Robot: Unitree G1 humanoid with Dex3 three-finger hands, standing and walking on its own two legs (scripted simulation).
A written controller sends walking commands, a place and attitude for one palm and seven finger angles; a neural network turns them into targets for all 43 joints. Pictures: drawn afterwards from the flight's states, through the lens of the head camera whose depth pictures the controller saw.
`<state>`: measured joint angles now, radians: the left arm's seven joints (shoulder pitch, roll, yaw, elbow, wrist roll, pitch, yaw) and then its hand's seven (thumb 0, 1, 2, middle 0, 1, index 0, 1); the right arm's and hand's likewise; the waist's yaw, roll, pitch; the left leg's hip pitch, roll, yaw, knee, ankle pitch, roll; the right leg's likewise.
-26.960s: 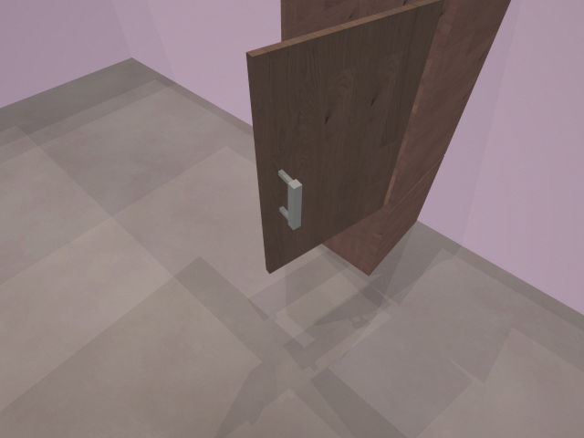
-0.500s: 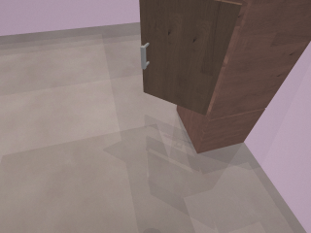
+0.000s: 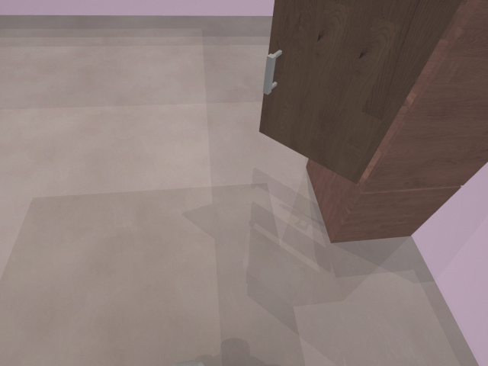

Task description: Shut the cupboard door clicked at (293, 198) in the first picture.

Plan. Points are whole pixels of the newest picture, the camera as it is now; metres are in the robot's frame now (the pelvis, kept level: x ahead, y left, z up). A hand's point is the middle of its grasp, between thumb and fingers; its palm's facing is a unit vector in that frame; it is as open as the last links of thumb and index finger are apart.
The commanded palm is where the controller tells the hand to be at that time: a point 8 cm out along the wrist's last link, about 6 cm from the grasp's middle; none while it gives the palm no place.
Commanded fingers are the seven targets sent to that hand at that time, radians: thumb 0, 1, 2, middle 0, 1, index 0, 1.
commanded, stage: walk to a spot facing it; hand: left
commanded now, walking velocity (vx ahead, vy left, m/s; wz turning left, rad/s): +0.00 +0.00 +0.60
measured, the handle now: (272, 72) +0.93 -0.06 -0.04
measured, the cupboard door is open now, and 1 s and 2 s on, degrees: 46 46 46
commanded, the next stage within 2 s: turn to face it in 1.76 s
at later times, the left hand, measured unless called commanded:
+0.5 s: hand out of the picture +0.03 +0.19 -0.13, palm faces +0.30 -0.89 -0.33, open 7.4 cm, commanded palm none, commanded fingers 0.00 0.90 0.90 -0.20 -0.30 -0.20 -0.30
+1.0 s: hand out of the picture -0.05 +0.18 -0.14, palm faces +0.60 -0.75 -0.28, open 7.4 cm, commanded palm none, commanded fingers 0.00 0.90 0.90 -0.20 -0.30 -0.20 -0.30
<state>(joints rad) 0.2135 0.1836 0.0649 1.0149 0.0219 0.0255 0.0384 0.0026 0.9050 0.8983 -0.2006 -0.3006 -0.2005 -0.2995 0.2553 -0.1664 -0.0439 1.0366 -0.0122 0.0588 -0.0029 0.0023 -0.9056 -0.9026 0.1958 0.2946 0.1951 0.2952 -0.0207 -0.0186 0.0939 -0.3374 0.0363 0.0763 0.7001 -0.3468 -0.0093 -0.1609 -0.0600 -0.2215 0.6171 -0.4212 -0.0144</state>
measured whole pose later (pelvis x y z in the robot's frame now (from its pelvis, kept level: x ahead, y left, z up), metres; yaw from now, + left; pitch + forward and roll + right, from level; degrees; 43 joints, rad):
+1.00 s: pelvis +0.03 -0.04 +0.01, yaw +37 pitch +0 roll +0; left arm 0.21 0.25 0.08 0.87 0.02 0.04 -0.02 0.01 0.91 0.90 -0.20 -0.30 -0.20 -0.30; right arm 0.19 -0.23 -0.05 0.89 -0.03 0.04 0.02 0.00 -0.90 -0.90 0.20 0.30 0.20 0.30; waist 0.00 0.02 0.08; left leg -0.29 -0.01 -0.07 0.55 -0.28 0.00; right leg -0.40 -0.06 -0.05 0.79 -0.42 0.06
